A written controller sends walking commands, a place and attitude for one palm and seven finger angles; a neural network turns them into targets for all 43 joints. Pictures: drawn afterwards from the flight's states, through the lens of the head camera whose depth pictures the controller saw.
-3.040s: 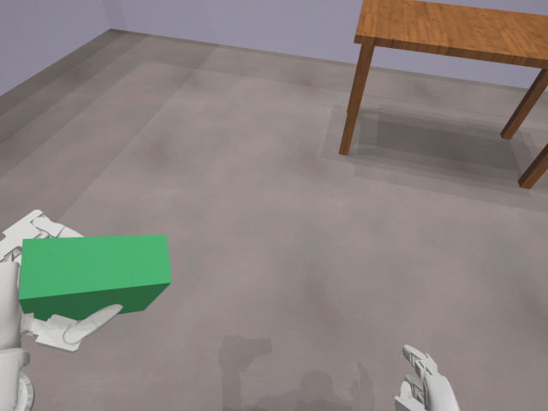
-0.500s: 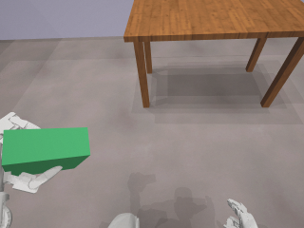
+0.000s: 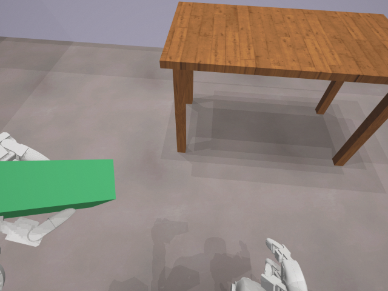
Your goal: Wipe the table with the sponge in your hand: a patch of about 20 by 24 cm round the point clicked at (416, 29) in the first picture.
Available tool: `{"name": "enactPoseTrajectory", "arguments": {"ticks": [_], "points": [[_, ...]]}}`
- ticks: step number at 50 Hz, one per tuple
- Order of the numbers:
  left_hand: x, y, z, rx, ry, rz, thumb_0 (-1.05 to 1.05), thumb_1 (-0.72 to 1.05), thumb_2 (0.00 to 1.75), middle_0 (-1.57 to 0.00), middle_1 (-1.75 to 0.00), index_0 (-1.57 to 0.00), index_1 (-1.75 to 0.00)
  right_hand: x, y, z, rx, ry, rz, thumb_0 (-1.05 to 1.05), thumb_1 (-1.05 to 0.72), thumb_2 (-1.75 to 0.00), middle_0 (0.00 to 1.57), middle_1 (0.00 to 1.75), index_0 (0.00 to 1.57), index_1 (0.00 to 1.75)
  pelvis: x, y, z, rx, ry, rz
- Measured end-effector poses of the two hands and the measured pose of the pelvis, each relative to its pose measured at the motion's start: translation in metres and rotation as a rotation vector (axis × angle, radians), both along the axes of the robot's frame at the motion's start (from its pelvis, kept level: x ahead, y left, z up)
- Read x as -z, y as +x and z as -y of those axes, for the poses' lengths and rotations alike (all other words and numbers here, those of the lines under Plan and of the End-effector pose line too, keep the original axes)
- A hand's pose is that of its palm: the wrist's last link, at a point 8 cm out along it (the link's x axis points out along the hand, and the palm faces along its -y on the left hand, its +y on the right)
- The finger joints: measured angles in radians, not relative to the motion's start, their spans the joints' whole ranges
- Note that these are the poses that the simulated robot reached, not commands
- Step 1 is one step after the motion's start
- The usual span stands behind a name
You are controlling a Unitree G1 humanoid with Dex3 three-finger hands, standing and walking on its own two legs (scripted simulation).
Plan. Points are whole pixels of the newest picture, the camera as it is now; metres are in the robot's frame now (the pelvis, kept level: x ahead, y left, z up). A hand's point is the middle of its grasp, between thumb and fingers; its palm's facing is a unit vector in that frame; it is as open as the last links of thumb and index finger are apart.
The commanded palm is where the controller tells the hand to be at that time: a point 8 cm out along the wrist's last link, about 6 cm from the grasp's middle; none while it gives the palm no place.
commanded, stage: walk to a spot facing it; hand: left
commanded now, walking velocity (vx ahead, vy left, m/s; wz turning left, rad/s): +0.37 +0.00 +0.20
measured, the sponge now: (71, 188) +0.23 +0.20 +0.17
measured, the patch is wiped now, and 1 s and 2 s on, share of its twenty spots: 0.00 0.00 0.00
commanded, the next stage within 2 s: turn to face it in 0.76 s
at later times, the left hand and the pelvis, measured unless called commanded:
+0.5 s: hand (66, 133) +0.32 +0.23 +0.19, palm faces +0.51 -0.72 -0.46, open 9.8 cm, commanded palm +0.25 +0.27 +0.18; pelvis +0.15 -0.03 -0.01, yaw +10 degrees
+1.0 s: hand (65, 129) +0.34 +0.25 +0.17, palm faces +0.73 -0.53 -0.43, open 9.8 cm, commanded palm +0.29 +0.26 +0.18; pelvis +0.25 -0.06 +0.00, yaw +21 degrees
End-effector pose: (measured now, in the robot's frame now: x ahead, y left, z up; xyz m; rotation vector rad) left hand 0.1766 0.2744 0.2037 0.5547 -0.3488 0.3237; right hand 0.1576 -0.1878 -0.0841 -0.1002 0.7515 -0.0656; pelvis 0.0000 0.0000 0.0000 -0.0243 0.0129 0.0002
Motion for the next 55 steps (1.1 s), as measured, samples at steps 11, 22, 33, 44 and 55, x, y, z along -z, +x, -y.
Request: {"name": "enactPoseTrajectory", "arguments": {"ticks": [11,22,33,44,55], "points": [[0.028,0.042,0.031,-0.167,-0.037,-0.074,0.0,-0.46,0.99,-0.79,-1.33,-0.78,-1.33,0.044,0.069,0.055,-0.097,-0.05,-0.111,0.01,-0.9,-0.9,0.21,0.3,0.21,0.3,0.016,0.064,0.043,-0.091,0.027,0.032],[0.003,0.087,0.028,-0.126,0.016,-0.029,0.0,-0.46,0.99,-0.79,-1.33,-0.78,-1.33,-0.01,0.156,0.099,-0.081,-0.225,-0.048,0.01,-0.91,-0.9,0.2,0.3,0.2,0.3,0.0,0.126,0.042,-0.162,0.059,0.004],[0.019,0.122,-0.023,-0.24,0.007,0.03,0.0,-0.46,0.99,-0.78,-1.33,-0.78,-1.33,0.007,0.23,0.013,-0.168,-0.084,0.019,0.01,-0.91,-0.9,0.2,0.3,0.2,0.29,0.018,0.177,0.023,-0.24,0.029,0.032],[-0.005,0.105,0.022,-0.391,0.082,-0.006,-0.01,-0.46,0.99,-0.78,-1.33,-0.78,-1.33,0.032,0.281,-0.02,-0.399,0.039,-0.022,0.01,-0.9,-0.9,0.21,0.3,0.21,0.3,0.018,0.228,0.055,-0.356,0.02,0.025],[0.033,0.138,0.008,-0.479,-0.134,-0.073,-0.01,-0.46,0.99,-0.78,-1.33,-0.78,-1.33,-0.004,0.352,0.028,-0.379,-0.163,0.05,0.01,-0.91,-0.9,0.2,0.3,0.21,0.3,0.002,0.253,0.055,-0.352,0.059,0.013]]}}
